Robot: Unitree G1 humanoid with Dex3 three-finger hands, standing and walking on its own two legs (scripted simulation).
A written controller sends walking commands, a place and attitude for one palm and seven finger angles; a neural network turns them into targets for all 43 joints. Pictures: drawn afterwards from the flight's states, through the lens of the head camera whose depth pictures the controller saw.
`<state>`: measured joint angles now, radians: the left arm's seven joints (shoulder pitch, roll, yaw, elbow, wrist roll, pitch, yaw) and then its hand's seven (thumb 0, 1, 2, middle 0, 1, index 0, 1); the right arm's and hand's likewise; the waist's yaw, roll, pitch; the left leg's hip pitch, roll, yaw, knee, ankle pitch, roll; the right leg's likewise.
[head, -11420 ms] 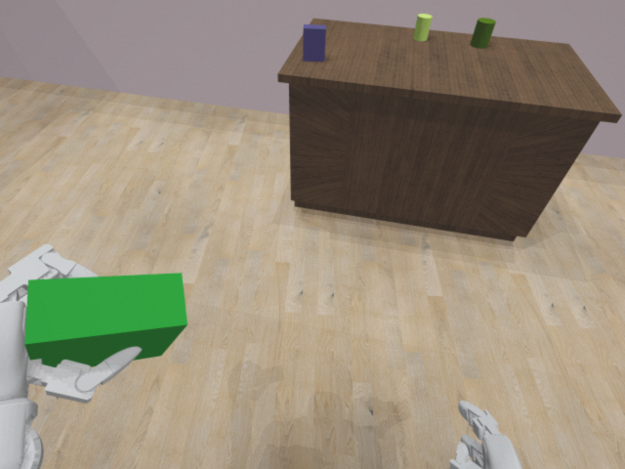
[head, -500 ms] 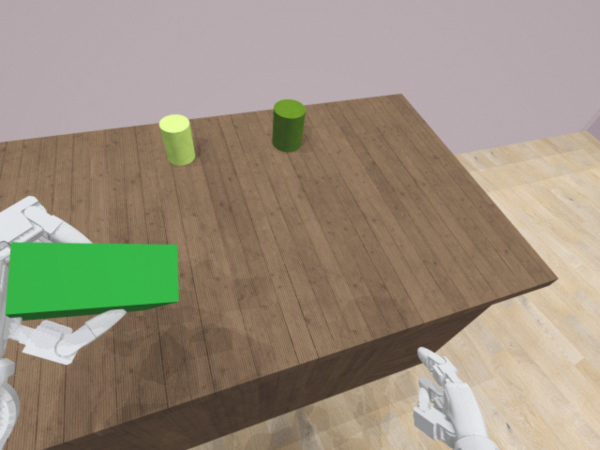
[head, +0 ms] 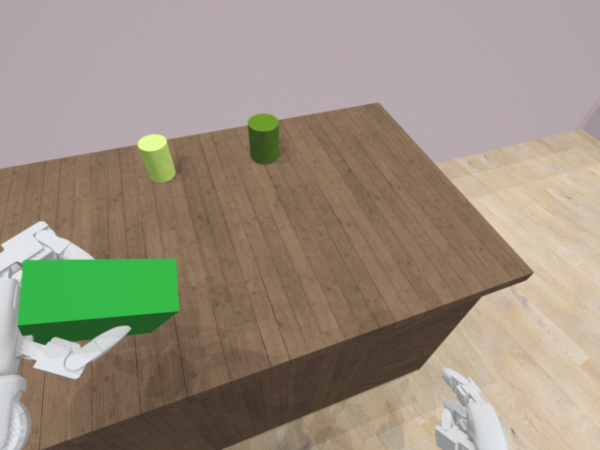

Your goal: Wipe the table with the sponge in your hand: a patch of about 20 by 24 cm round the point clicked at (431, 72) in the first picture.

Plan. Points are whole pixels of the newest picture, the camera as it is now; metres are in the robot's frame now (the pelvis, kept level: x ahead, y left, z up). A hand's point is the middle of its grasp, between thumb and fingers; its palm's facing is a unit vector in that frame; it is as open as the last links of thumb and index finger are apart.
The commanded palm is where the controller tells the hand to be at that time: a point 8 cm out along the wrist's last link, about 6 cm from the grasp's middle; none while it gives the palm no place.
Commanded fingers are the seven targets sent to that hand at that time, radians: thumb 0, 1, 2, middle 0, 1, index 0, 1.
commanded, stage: come to a stop and stand still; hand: left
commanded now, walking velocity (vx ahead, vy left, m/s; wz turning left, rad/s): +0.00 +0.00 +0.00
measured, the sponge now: (121, 302) +0.23 +0.21 +0.14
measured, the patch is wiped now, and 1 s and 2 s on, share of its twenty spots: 0.00 0.00 0.00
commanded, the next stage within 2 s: look again from close up in 0.26 s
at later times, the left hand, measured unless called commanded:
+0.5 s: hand (69, 297) +0.22 +0.25 +0.16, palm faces +0.36 -0.85 -0.38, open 9.4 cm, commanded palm +0.17 +0.28 +0.17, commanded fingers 0.00 0.10 1.30 -1.20 -1.60 -1.20 -1.60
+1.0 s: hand (58, 293) +0.22 +0.26 +0.16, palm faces +0.36 -0.85 -0.38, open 9.4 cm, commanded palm +0.17 +0.29 +0.17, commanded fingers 0.00 0.10 1.30 -1.20 -1.60 -1.20 -1.60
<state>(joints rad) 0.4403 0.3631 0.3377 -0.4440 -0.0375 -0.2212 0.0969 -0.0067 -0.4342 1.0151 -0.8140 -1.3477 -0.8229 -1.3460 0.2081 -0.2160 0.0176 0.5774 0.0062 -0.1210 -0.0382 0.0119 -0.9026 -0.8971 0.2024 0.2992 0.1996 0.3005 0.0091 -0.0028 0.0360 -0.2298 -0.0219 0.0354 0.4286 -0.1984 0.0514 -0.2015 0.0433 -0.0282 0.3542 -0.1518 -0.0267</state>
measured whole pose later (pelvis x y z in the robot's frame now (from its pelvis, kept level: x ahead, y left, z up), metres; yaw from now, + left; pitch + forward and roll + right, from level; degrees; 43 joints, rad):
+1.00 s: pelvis +0.01 +0.01 +0.00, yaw +0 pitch +0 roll +0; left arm 0.42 0.38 0.35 -0.44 -0.05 -0.20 0.09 -0.01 -0.43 1.02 -0.81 -1.35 -0.82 -1.35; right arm 0.21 -0.18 0.04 0.58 0.00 -0.11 -0.04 0.01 -0.90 -0.90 0.20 0.30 0.20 0.30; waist 0.02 -0.03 0.03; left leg -0.20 -0.05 0.05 0.36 -0.17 0.06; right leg -0.20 0.01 -0.01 0.36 -0.16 -0.01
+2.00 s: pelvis +0.01 -0.08 +0.00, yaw +1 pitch +0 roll +0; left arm 0.49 0.35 0.32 -0.42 -0.07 -0.13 0.11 -0.01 -0.43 1.02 -0.81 -1.35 -0.82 -1.35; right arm 0.17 -0.24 0.01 0.57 0.03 -0.04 -0.05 0.01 -0.90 -0.90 0.20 0.30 0.20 0.30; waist 0.02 0.05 -0.01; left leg -0.22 0.06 -0.04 0.44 -0.22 0.01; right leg -0.17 0.13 -0.07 0.32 -0.16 -0.09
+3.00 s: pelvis -0.02 +0.04 +0.00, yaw +0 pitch -1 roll -1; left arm 0.41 0.39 0.36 -0.49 -0.02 -0.24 0.09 -0.01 -0.43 1.03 -0.81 -1.36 -0.81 -1.36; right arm 0.17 -0.18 0.04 0.57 -0.01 -0.14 -0.01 0.01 -0.90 -0.90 0.20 0.30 0.20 0.30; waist 0.04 -0.05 0.07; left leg -0.23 -0.10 0.06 0.38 -0.15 0.10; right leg -0.19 -0.02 0.02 0.41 -0.21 0.00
